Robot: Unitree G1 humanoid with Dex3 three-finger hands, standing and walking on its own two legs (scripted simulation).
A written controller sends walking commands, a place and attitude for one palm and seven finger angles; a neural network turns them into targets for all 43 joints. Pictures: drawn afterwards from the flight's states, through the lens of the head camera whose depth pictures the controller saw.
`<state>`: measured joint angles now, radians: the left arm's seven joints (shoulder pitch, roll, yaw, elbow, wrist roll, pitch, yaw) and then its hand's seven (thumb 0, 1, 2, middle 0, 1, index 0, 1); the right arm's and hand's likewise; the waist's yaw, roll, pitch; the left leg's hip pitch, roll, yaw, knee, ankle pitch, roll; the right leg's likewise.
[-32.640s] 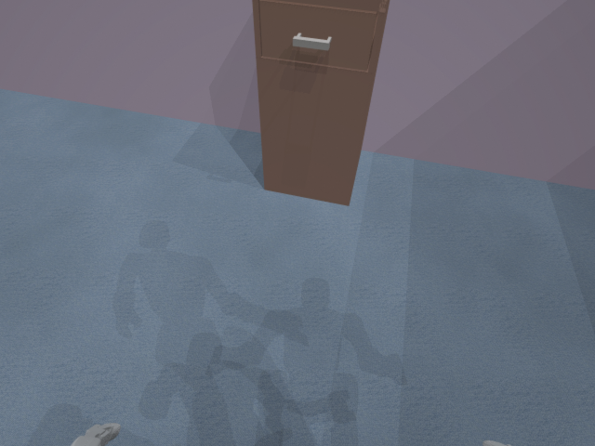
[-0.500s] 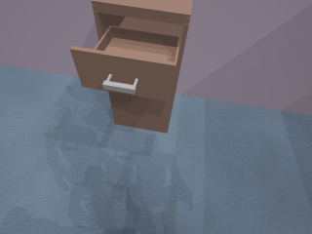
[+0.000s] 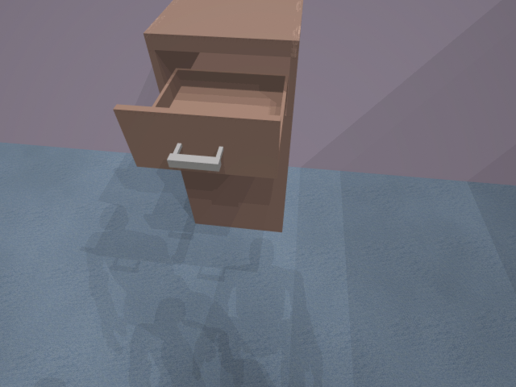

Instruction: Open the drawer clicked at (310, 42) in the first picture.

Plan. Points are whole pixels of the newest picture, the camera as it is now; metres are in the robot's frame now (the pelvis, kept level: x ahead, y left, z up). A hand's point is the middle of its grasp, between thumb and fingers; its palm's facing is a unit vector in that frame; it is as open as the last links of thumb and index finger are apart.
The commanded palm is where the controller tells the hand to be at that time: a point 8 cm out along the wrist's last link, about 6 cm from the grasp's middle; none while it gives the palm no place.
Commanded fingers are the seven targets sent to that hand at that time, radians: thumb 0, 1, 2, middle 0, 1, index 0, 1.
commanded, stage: let the arm hang, fingers relaxed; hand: left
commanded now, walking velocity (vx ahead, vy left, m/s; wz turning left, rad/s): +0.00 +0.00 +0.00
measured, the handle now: (197, 155) +0.60 +0.18 -0.02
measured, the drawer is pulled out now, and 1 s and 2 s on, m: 0.29 0.29 0.29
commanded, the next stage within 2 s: look to check the result in 0.24 s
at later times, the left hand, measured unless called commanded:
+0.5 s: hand out of the picture +0.00 +0.16 -0.17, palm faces +0.03 -0.98 -0.19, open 7.4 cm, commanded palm none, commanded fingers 0.00 0.90 0.90 -0.20 -0.30 -0.20 -0.30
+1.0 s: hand out of the picture +0.02 +0.15 -0.17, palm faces +0.03 -0.98 -0.18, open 7.4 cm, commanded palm none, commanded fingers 0.00 0.90 0.90 -0.20 -0.30 -0.20 -0.30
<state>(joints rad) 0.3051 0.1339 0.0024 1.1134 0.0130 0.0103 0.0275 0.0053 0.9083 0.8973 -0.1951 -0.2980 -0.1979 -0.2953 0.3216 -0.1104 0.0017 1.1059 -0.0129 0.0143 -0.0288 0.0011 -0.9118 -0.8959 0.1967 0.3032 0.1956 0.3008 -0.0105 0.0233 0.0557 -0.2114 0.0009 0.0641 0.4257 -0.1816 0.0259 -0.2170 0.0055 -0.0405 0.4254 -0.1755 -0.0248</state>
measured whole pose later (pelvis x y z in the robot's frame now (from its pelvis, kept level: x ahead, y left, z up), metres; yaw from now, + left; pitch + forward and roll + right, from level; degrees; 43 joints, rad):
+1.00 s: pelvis +0.03 -0.01 +0.00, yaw +0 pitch -2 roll +0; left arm 0.27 0.12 0.01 1.13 0.01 0.00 0.03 0.01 0.91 0.90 -0.20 -0.30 -0.20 -0.30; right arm 0.28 -0.11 0.00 1.13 -0.01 0.00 -0.04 0.00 -0.91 -0.90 0.20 0.30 0.19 0.30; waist -0.01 0.02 0.08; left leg -0.16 0.02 0.06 0.40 -0.21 0.00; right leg -0.16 0.02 -0.04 0.39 -0.20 -0.04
